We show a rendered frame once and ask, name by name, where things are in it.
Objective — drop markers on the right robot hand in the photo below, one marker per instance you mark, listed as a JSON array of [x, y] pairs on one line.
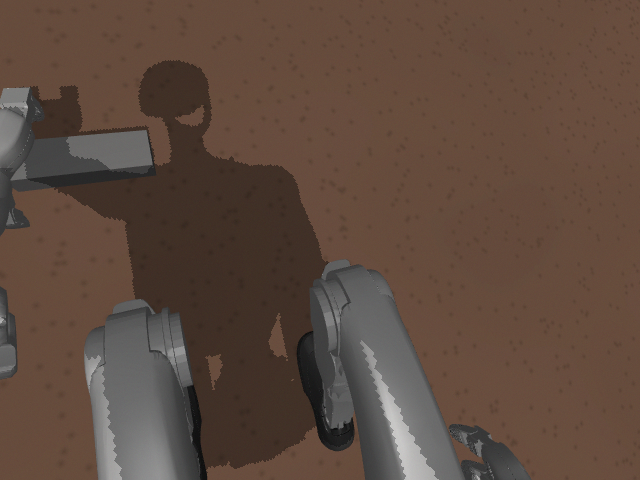
[[499, 462]]

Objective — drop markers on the carton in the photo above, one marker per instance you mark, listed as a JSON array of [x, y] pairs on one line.
[[76, 160]]

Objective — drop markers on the right robot foot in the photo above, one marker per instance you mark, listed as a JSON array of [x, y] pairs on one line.
[[334, 439]]

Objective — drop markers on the left robot arm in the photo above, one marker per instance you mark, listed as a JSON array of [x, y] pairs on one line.
[[8, 339]]

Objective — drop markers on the left robot foot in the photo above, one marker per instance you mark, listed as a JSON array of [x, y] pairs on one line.
[[196, 443]]

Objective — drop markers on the left robot hand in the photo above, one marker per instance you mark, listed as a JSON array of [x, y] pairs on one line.
[[19, 109]]

